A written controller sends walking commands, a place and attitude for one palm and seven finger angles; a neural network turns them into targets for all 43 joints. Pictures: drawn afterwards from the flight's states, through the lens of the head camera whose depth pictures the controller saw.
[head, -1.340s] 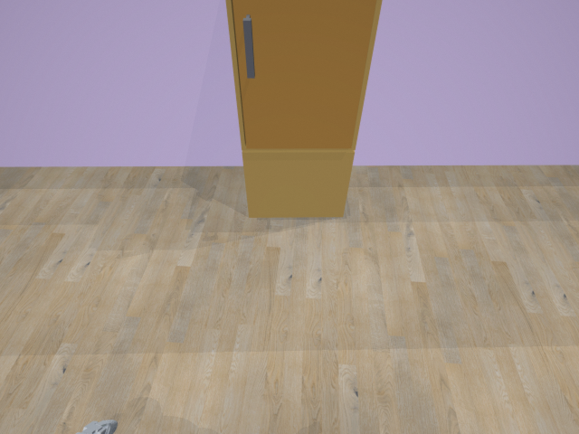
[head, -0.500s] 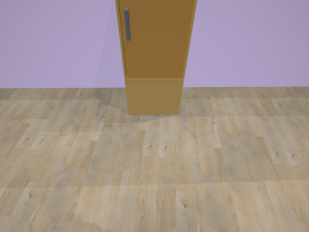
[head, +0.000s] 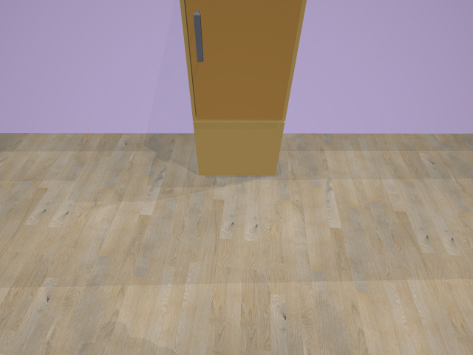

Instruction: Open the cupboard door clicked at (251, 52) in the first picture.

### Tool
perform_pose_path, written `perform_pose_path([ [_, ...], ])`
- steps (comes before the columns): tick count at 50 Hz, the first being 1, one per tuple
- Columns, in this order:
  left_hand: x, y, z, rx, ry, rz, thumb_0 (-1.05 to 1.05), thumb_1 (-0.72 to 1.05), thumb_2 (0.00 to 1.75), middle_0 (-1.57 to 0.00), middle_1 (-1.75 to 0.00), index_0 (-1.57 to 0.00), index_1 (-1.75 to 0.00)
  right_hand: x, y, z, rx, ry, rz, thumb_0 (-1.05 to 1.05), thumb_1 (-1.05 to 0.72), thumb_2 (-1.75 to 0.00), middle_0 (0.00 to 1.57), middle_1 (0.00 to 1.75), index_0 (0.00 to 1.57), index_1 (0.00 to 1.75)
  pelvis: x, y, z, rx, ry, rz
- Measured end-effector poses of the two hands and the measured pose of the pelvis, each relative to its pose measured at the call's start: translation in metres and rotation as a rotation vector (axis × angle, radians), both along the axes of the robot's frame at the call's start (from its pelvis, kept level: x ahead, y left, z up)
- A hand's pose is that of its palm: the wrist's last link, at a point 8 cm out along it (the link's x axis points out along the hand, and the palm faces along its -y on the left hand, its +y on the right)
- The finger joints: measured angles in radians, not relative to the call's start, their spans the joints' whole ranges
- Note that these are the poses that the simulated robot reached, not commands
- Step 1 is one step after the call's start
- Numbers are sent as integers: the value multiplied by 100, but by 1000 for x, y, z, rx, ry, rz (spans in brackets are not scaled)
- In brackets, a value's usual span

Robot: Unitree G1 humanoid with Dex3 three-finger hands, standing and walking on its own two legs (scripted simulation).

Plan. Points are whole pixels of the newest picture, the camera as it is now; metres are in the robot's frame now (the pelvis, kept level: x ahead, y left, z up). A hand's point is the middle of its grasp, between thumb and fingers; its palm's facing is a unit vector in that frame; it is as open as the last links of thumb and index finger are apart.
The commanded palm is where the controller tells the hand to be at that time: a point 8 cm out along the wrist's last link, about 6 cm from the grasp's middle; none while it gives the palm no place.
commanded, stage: look at it before walking up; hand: left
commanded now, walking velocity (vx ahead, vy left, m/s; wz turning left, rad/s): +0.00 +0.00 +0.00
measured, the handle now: (199, 36) +1.15 +0.22 +0.04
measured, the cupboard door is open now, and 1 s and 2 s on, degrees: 0 0 0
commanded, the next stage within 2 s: walk to a spot facing it in 0.10 s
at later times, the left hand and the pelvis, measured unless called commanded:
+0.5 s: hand out of the picture +0.04 +0.20 -0.19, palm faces -0.03 -0.98 -0.20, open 7.4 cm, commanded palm none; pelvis +0.05 +0.00 -0.01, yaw -3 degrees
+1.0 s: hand (201, 338) +0.19 +0.09 -0.17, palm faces -0.06 -0.99 -0.14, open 7.4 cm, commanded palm none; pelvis +0.21 -0.07 +0.00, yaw -6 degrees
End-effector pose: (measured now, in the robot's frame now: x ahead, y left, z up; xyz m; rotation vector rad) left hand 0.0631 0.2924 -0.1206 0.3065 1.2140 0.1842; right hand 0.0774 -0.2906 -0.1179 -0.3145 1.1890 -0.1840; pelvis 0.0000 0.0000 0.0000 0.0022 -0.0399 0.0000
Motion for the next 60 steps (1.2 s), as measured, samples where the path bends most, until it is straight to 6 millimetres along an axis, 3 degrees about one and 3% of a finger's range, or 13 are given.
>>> perform_pose_path([
  [14, 0, -5, 0, 3, 3, 10, 0, 90, 90, -20, -30, -20, -30, 5, -1, -1, 4, 1, 5, 1, -90, -90, 20, 30, 20, 30, 4, -4, 0, -1, 1, -3],
  [26, -26, -51, -39, -134, 198, 35, 0, 91, 90, -20, -30, -20, -30, -38, 39, -35, 107, 128, -124, 1, -90, -90, 20, 30, 20, 30, 53, -4, -16, 7, 17, -74],
  [30, 0, -71, -37, -140, 250, -11, 1, 91, 90, -20, -30, -20, -30, -63, 47, -41, 150, 189, -223, 1, -90, -90, 20, 30, 20, 30, 75, -16, -16, 22, 18, -113],
  [34, 61, -95, -33, -135, 169, -47, 1, 91, 90, -20, -30, -20, -30, -88, 47, -47, 195, 330, -276, 1, -90, -90, 20, 30, 20, 30, 100, -34, -20, 14, 19, -123],
  [37, 98, -109, -37, -120, 63, -36, 1, 91, 90, -20, -30, -20, -30, -85, 36, -53, 217, 416, -281, 1, -90, -90, 20, 30, 20, 30, 119, -51, -28, 10, 11, -110],
  [39, 110, -117, -34, -120, 37, -14, 0, 91, 90, -20, -30, -20, -30, -63, 25, -50, 212, 408, -275, 1, -91, -90, 20, 30, 20, 30, 132, -59, -24, 8, 4, -106],
  [41, 117, -125, -29, -123, 48, -7, 0, 91, 90, -20, -30, -20, -30, -28, 12, -45, 197, 347, -267, 1, -91, -90, 20, 30, 20, 30, 146, -64, -17, 11, 4, -112],
  [48, 127, -152, -24, -168, 168, -8, 0, 91, 90, -20, -30, -20, -30, 123, -15, -29, 167, 51, -225, 1, -91, -90, 20, 30, 20, 30, 198, -70, -4, 0, 20, -122],
  [56, 146, -156, -39, -212, 253, 105, 0, 91, 90, -20, -30, -20, -30, 273, 5, -25, 167, -67, -79, 1, -91, -90, 19, 30, 19, 30, 269, -59, -14, -33, 19, -70],
  [60, 163, -143, -55, -223, 319, 147, 0, 90, 90, -20, -30, -20, -30, 330, 24, -33, 146, -110, -31, 1, -91, -90, 20, 30, 20, 30, 311, -44, -29, -49, 11, -56],
])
